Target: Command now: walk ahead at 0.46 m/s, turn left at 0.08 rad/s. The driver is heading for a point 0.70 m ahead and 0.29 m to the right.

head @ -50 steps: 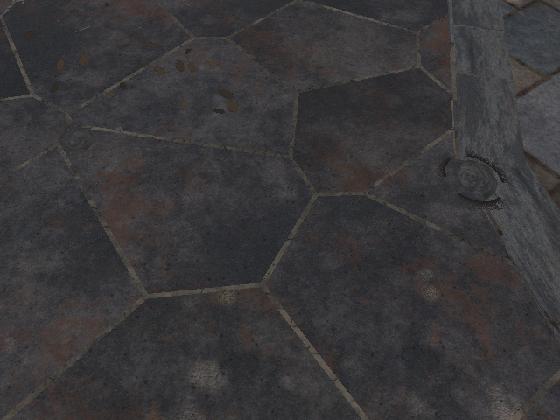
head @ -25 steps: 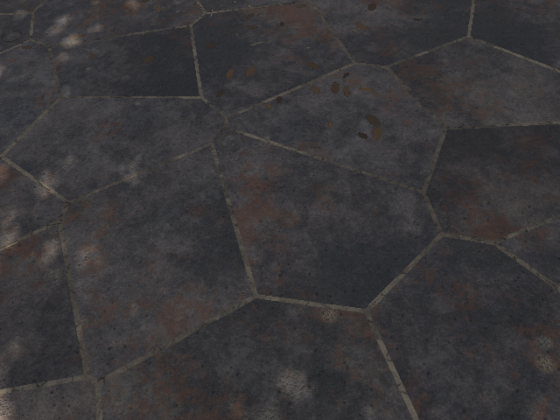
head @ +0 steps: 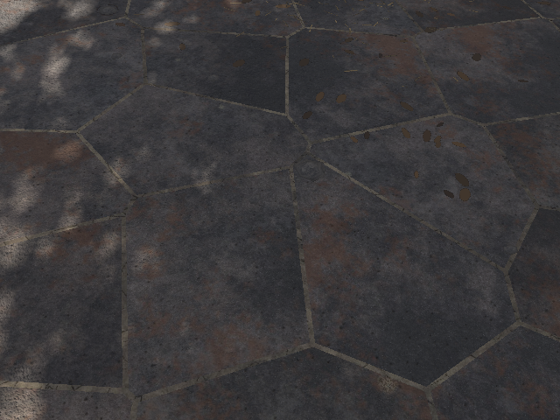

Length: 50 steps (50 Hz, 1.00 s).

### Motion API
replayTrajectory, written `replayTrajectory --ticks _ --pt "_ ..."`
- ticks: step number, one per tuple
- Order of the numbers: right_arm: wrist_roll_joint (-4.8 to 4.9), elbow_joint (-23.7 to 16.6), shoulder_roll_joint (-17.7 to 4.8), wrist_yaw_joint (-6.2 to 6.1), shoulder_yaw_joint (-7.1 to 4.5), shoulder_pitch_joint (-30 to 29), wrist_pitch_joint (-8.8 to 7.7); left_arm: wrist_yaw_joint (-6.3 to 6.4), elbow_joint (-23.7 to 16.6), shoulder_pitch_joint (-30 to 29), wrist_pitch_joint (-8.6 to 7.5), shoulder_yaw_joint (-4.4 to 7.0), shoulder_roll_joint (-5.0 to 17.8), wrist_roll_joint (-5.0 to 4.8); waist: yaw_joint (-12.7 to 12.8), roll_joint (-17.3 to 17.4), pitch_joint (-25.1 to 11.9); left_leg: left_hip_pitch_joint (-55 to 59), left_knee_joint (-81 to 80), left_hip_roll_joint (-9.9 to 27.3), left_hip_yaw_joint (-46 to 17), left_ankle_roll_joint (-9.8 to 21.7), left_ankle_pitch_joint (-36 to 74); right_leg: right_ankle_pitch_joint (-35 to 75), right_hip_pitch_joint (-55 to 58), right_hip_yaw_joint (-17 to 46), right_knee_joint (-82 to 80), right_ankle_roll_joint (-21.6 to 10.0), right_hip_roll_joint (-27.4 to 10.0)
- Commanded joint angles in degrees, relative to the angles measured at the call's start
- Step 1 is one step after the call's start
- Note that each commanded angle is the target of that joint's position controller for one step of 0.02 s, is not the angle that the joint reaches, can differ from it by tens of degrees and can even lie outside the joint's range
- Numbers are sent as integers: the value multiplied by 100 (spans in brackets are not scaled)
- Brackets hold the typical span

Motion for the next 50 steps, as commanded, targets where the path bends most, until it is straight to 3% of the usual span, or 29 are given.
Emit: replayTrajectory --ticks 1,4,7,10,13,14,15,16,17,18,19,20,21,22,24,27,30,33,35,37,38,39,40,41,42,43,46,50 --pt "-14 -353 -959 -101 -242 -191 -141 -21 -412 -353 -15 63 356 14 40 599 190 557 -1096 1404 -919 813 2320 862 -1065 153 -631 146 -133" --pt "-40 -232 -947 -165 -219 -25 -169 -78 -602 -927 -23 -56 120 -59 -164 634 409 189 -1361 1165 -241 554 2184 1828 -567 -56 -1907 98 97" --pt "-29 -15 -1006 -201 -236 325 -194 -171 -815 -1443 -37 -122 37 -108 -347 559 657 404 -1537 1331 19 435 2088 2207 -436 -71 -2668 -73 289" --pt "-12 92 -1039 -228 -255 411 -132 -295 -1015 -1714 -67 -122 80 -109 -334 536 663 1114 -1210 1544 239 355 2955 1907 -522 -94 -3100 -285 501" --pt "-60 36 -1244 -341 -310 327 -10 -329 -1016 -1253 -30 -1 336 -68 22 913 17 1787 26 1595 424 159 6074 1020 179 -468 -2946 -575 992" --pt "-95 -6 -1325 -381 -326 279 62 -301 -912 -690 10 100 543 -73 312 1024 -363 1867 893 1559 482 98 6833 694 768 -552 -2859 -704 1177" --pt "-81 -63 -1372 -403 -324 136 103 -229 -765 120 36 221 780 -74 777 924 -770 1276 2146 1443 624 -25 6774 903 2037 -479 -3117 -900 1247" --pt "-171 -216 -1231 -417 -244 189 50 -114 -673 990 112 328 1154 -34 1060 252 -1444 -266 3924 1196 589 -160 4773 910 3975 904 -2976 -1276 326" --pt "-177 -325 -348 -266 21 901 -100 -127 -740 1007 83 390 1426 -119 497 -1272 -2264 -2980 6506 -239 -47 -745 -1429 -147 6217 4396 -3425 -2720 -1306" --pt "28 -417 -984 -135 -90 327 -360 -68 -680 1040 114 291 966 -103 864 -379 -2391 -3596 6801 -66 -1115 -510 -1439 -1068 6116 4903 -4238 -2461 -1180" --pt "262 -681 -1138 -75 -125 -322 -479 -12 -752 773 112 244 813 -43 823 -148 -1418 -3847 6465 270 -1101 -372 -1074 -1101 5329 3993 -4393 -2097 -995" --pt "196 -783 -1040 -86 -79 -588 -549 -9 -816 366 86 202 706 -15 494 549 -626 -3718 5784 502 -959 -300 -773 -506 4152 3403 -4578 -1913 -754" --pt "34 -759 -1051 -132 -121 -635 -531 7 -905 62 54 160 555 6 277 649 -357 -3394 5237 681 -905 -327 -621 158 3430 2960 -4640 -1824 -531" --pt "-34 -747 -1039 -137 -138 -496 -468 33 -1003 -115 53 141 535 76 72 450 -176 -3008 5077 760 -881 -380 -554 606 2803 2686 -4778 -1838 -345" --pt "-103 -737 -928 -154 -122 -267 -337 70 -1040 -219 57 159 546 32 -117 218 -69 -2737 4551 859 -731 -565 -488 1101 2123 2318 -4937 -1878 -186" --pt "-171 -921 -674 -197 -13 -710 -257 149 -985 -92 68 221 756 -6 -2 118 71 -2477 3324 807 -457 -832 309 1382 1356 1698 -4936 -1713 128" --pt "-108 -1062 -558 -170 42 -1441 -298 209 -884 239 159 244 813 -72 385 -27 -1 -1961 1920 478 -375 -908 1711 784 1212 1509 -4703 -1347 412" --pt "22 -1169 -734 -113 -28 -1755 -353 226 -788 558 248 248 807 -121 514 -185 -131 -1822 1273 313 -558 -883 1753 225 1733 1987 -4286 -1198 246" --pt "58 -1178 -904 -79 -124 -1697 -401 231 -789 599 277 239 761 -103 410 -315 -190 -1676 1012 284 -673 -738 1318 -28 2135 2418 -3891 -1078 83" --pt "65 -1043 -1044 -85 -248 -1104 -450 221 -835 511 290 194 591 -65 25 -428 -330 -838 691 320 -581 -445 1034 -36 2105 2502 -3305 -842 181" --pt "-23 -1001 -1266 -129 -337 -482 -482 194 -895 528 257 82 262 -25 -288 -167 -805 228 681 910 -1069 -112 752 -224 1741 2180 -2220 -620 466" --pt "-157 -940 -1732 -172 -446 168 -445 178 -1016 1083 203 -59 -195 -38 -247 1189 -1632 2136 438 2279 -3031 626 2 -1851 256 1305 -305 -204 1209" --pt "-73 -715 -1718 -99 -489 532 -365 184 -1139 1241 171 -48 141 -175 -231 2223 -1742 2455 -133 2887 -5019 1074 -1733 -2370 -1032 1004 948 -77 1020" --pt "-36 -833 -1242 -104 -374 247 -342 209 -1065 870 205 85 645 -195 -390 1361 -997 1903 -312 2601 -4450 863 -2292 -1798 -1345 1117 1449 -8 723" --pt "-44 -843 -1051 -126 -310 3 -297 214 -1147 403 244 126 736 -122 -410 949 -472 1302 -291 2334 -3486 644 -1625 -1331 -1352 911 1513 31 561" --pt "-81 -841 -915 -131 -254 -233 -274 206 -1206 211 259 132 668 -57 -312 754 -182 756 -369 2062 -2786 567 -815 -974 -1179 875 1309 56 408" --pt "-86 -709 -716 -148 -203 -465 -301 134 -1255 201 341 127 375 -107 -76 1021 97 12 -754 1677 -1583 519 315 -560 -694 711 838 100 132" --pt "-71 -457 -957 -147 -304 -379 -334 109 -1393 -158 403 59 160 -48 -83 753 180 122 -992 1805 -839 702 1250 -37 -934 666 9 224 38"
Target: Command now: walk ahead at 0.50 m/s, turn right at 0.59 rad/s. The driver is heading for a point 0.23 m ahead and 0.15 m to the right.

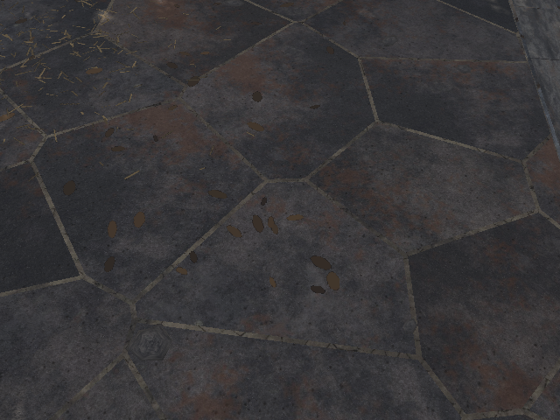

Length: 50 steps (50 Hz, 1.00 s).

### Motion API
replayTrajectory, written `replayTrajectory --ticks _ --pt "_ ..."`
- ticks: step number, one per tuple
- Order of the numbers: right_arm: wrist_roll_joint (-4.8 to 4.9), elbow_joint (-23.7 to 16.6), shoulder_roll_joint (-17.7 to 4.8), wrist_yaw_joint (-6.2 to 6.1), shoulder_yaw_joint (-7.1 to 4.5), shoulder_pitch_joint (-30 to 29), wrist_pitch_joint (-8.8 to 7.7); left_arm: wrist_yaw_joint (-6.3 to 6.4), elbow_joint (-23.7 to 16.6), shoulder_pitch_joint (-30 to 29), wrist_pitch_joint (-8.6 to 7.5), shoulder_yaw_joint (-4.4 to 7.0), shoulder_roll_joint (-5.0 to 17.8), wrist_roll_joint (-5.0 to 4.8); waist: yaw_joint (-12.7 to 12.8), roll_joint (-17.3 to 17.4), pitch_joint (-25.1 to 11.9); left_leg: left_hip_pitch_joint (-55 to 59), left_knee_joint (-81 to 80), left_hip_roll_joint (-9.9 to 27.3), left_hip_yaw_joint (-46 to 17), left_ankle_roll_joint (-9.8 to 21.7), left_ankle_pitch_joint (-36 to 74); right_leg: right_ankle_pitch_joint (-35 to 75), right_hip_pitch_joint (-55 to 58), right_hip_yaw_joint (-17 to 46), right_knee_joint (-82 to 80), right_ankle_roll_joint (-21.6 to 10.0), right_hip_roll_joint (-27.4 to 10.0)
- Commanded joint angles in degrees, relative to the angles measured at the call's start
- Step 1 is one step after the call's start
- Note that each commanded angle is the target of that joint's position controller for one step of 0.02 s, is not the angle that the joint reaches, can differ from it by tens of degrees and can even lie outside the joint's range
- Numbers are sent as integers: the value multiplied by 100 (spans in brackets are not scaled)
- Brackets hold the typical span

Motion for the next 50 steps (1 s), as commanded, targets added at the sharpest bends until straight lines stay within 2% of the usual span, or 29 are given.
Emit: replayTrajectory --ticks 1,4,6,8,10,11,12,13,14,15,16,17,18,19,20,22,24,25,28,30,31,32,33,34,35,37,41,50 --pt "3 -238 -907 -22 -248 -235 -86 -44 -494 -303 -54 4 113 22 52 761 88 524 -1138 1586 -962 956 1191 609 -724 193 -642 69 -273" --pt "43 -105 -1030 -46 -275 -225 -31 -152 -566 -775 -113 -44 30 12 -103 711 190 609 -1150 1479 -346 815 1445 1410 -456 -68 -1670 1 -223" --pt "89 21 -1086 -61 -274 -146 31 -220 -672 -1128 -164 -85 -69 43 -180 636 349 511 -1008 1415 -48 740 2173 1560 -44 -311 -2354 -83 -72" --pt "166 151 -1206 -63 -299 -6 97 -283 -770 -1266 -202 -59 -23 49 -158 720 265 729 -716 1483 55 660 3013 1424 321 -452 -2758 -210 97" --pt "259 191 -1365 -83 -344 -59 141 -307 -742 -972 -220 50 199 103 107 886 -37 971 -88 1506 119 537 4173 1103 937 -579 -3083 -429 376" --pt "294 195 -1381 -99 -345 -141 165 -294 -585 -407 -224 154 376 131 459 852 -350 956 586 1388 231 408 4544 1338 1679 -644 -3446 -582 548" --pt "277 203 -1250 -105 -296 -82 160 -222 -406 217 -209 279 631 152 793 690 -701 522 1544 1151 413 197 4304 2102 2787 -615 -3799 -749 637" --pt "23 17 -888 -96 -152 39 116 -86 -327 830 -155 363 1084 227 926 -138 -1397 -829 3282 781 465 -105 1656 4612 4501 608 -3356 -1109 -447" --pt "-154 36 -361 14 70 877 72 -6 -506 473 -134 236 1312 353 242 -1278 -2402 -2181 5167 141 -245 -434 -3077 7294 5820 2609 -2943 -2189 -1984" --pt "69 278 -937 76 -14 918 83 -72 -509 586 -99 171 960 281 642 -590 -3261 -2177 5682 187 -1110 -492 -2950 6096 5728 2916 -3426 -2616 -2164" --pt "272 148 -1115 80 -84 248 135 -121 -410 316 -91 132 771 210 650 -301 -2298 -2648 5582 405 -931 -476 -2537 4945 5005 2197 -3744 -2331 -1710" --pt "220 67 -1013 6 -59 -161 192 -116 -358 -81 -107 62 522 103 524 49 -1510 -2816 5118 597 -816 -471 -2109 4073 4210 1693 -3954 -1954 -1333" --pt "146 121 -953 -75 -62 -273 293 -106 -342 -379 -113 -19 328 95 356 127 -1063 -2525 4729 717 -830 -511 -1832 3731 3363 1370 -4162 -1744 -1121" --pt "105 165 -911 -118 -65 -113 399 -106 -327 -612 -114 -23 332 157 126 -18 -863 -1932 4410 738 -820 -560 -1559 3582 2551 1067 -4383 -1636 -965" --pt "72 234 -810 -150 -57 76 466 -106 -299 -750 -135 2 389 242 -15 -131 -827 -1446 4166 664 -724 -599 -1325 3560 2035 839 -4535 -1613 -864" --pt "29 295 -615 -208 -15 209 505 -78 -197 -879 -187 8 357 302 -105 -208 -874 -1011 3433 595 -659 -634 -1115 3656 1723 538 -4618 -1630 -762" --pt "5 273 -506 -228 31 -19 520 -26 -64 -864 -181 5 334 286 -4 -252 -942 -819 2747 601 -697 -594 -706 3142 1767 486 -4662 -1585 -747" --pt "19 264 -529 -227 29 -139 537 -1 1 -829 -157 0 329 285 60 -282 -949 -721 2498 590 -706 -571 -483 2643 1775 526 -4724 -1559 -758" --pt "27 239 -588 -197 5 -416 586 19 174 -824 -72 -48 261 266 129 -303 -685 -382 1754 504 -682 -457 -130 672 1594 693 -4836 -1386 -704" --pt "-70 255 -522 -162 20 -442 570 3 284 -831 -48 -137 61 223 14 -166 -429 143 814 418 -608 -300 363 -533 1325 668 -4707 -1013 -441" --pt "-131 193 -641 -163 15 -489 548 -6 404 -595 -61 -193 -85 255 63 49 -307 325 442 693 -937 -181 810 -879 1217 616 -4544 -713 -234" --pt "-114 100 -1027 -188 -47 -611 539 -16 472 -272 -81 -173 -42 310 358 661 -166 235 364 1080 -1257 17 1137 -1071 1154 348 -4192 -462 140" --pt "-68 218 -1014 -164 -80 -816 533 18 511 -141 -56 -167 -104 265 539 1325 -143 -613 193 985 -1247 180 -315 -612 1770 -75 -4096 -292 397" --pt "-69 170 -686 -119 -9 -922 498 58 538 -383 -19 -137 88 268 374 1140 11 -1015 20 778 -1161 106 -952 -268 2141 -78 -3945 -232 370" --pt "-95 216 -542 -104 40 -916 459 89 536 -483 17 -106 129 239 346 1044 10 -1098 9 700 -1065 -16 -962 -93 2264 -53 -3893 -282 322" --pt "-54 275 -533 -88 52 -889 373 129 626 -425 80 -104 110 250 314 872 -30 -839 183 586 -931 -143 -318 230 2253 48 -3916 -363 240" --pt "-2 446 -549 -129 54 -687 340 128 828 -421 35 -97 44 194 212 530 -319 -350 477 516 -816 -127 651 997 2378 57 -3845 -363 187" --pt "22 789 -496 -143 53 -748 421 200 1374 -417 103 -64 73 148 221 293 -272 -189 457 398 -707 -89 1058 1553 2686 40 -3833 -319 154"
